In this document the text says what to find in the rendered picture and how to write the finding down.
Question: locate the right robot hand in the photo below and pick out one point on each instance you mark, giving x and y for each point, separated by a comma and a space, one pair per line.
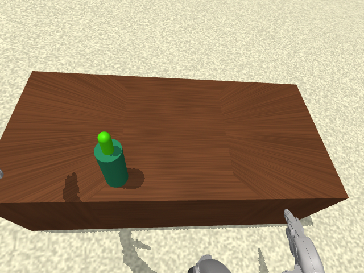
307, 259

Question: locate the bottle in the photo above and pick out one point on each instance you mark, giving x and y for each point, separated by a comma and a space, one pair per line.
111, 160

